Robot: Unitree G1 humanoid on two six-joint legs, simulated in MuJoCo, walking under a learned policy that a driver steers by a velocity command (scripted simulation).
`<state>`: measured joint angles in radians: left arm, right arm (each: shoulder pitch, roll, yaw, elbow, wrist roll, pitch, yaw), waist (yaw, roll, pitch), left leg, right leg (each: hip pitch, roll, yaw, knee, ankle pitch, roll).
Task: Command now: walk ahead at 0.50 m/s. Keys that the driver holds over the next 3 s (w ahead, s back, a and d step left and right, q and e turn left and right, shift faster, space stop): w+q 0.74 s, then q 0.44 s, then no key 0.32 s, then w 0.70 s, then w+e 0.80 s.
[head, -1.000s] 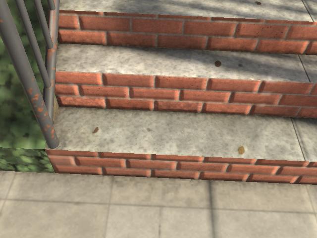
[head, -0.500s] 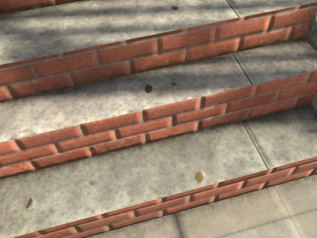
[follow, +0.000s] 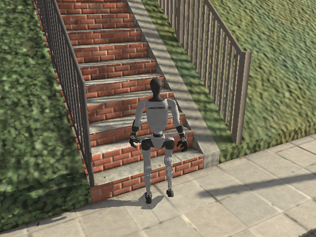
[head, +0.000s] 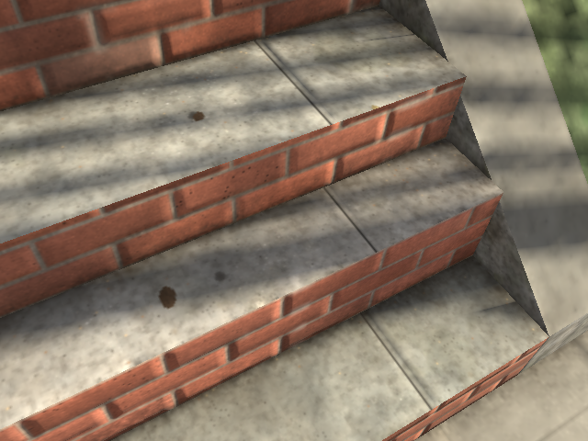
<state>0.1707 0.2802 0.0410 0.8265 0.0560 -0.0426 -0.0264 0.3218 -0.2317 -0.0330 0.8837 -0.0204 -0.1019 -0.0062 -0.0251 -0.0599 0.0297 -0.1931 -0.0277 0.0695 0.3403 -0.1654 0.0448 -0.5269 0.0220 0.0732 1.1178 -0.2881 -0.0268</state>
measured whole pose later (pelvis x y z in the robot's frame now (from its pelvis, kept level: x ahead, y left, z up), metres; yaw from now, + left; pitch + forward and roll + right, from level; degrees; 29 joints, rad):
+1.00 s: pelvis +0.28 +0.12 +0.14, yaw +32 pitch +4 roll -1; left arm 0.03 0.19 0.00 0.57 0.02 -0.05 0.00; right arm 0.22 -0.20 -0.04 0.82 -0.06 0.01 0.02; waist 0.02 -0.02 -0.03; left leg -0.59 -0.10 -0.01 0.93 -0.40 0.08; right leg -0.95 0.02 0.12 1.92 -0.07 -0.06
